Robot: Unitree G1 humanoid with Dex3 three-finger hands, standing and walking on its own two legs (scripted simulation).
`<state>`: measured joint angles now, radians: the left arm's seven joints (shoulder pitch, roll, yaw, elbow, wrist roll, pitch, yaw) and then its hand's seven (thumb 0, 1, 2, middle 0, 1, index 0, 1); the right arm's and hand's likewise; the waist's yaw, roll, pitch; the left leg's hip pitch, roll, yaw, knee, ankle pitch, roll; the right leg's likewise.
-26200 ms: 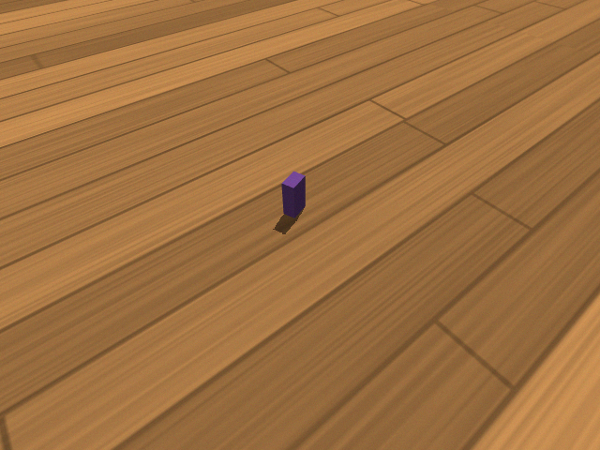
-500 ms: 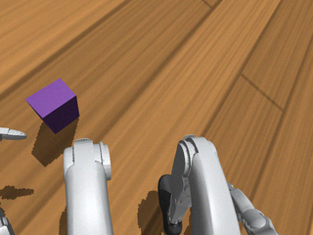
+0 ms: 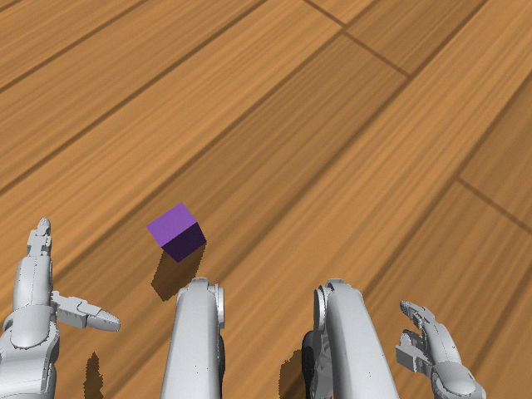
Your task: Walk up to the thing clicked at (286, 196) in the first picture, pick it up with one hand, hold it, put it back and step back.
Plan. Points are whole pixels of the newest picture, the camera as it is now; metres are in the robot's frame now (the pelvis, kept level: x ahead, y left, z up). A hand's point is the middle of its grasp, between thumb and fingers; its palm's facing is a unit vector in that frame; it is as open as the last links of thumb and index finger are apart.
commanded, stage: home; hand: left
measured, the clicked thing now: (179, 234) +0.45 +0.23 -0.41
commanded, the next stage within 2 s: none
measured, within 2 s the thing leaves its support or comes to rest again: neither
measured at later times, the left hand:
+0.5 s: hand (48, 302) +0.24 +0.22 +0.12, palm faces +0.16 -0.93 -0.34, open 17.6 cm
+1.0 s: hand (39, 331) +0.22 +0.20 +0.16, palm faces +0.18 -0.94 -0.29, open 17.5 cm
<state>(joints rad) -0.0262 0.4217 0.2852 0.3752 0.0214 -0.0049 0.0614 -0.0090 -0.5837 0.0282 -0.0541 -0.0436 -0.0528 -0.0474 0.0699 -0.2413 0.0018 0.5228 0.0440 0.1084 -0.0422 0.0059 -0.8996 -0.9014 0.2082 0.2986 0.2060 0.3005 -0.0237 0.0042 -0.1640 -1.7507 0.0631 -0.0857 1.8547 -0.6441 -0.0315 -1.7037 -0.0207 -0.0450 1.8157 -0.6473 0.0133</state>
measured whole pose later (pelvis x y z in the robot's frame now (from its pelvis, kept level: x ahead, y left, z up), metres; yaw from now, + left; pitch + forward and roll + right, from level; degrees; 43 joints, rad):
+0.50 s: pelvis +0.06 +0.01 +0.19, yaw +3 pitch +14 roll -3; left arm 0.39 0.25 0.02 0.05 -0.01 0.26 0.18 -0.01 -0.57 0.04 -0.05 -0.05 -0.05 -0.05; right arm 0.28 -0.20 0.03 0.49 0.04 -0.03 -0.18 0.01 -0.90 -0.90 0.21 0.30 0.21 0.30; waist -0.04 0.03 -0.17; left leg -0.87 0.06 -0.04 1.15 -0.53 -0.02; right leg -0.81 -0.03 -0.06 1.09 -0.52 0.02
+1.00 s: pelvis +0.07 +0.00 +0.21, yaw +4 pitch +7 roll -2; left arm 0.47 0.20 -0.01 -0.02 -0.01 0.28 0.15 -0.01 -0.54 0.06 -0.05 -0.05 -0.05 -0.06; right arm 0.27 -0.21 0.03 0.49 0.01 -0.12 -0.18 0.01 -0.90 -0.90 0.21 0.30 0.21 0.30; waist -0.01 0.03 -0.11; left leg -0.64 0.06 -0.03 0.97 -0.46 -0.03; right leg -0.59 -0.03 -0.06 0.93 -0.46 0.02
